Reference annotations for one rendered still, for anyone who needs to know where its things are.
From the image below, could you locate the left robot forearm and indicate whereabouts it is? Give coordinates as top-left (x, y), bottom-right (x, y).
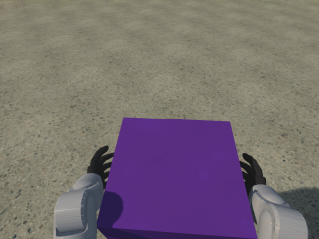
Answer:
top-left (53, 173), bottom-right (104, 239)

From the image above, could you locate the right robot forearm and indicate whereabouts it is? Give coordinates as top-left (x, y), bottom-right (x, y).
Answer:
top-left (248, 184), bottom-right (309, 239)

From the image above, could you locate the carton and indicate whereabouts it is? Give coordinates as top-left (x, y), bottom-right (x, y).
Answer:
top-left (97, 117), bottom-right (258, 239)

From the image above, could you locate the left robot hand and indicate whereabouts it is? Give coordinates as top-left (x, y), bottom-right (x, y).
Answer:
top-left (87, 145), bottom-right (114, 190)

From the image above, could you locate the right robot hand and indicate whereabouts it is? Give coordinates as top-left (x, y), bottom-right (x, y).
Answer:
top-left (239, 153), bottom-right (266, 196)

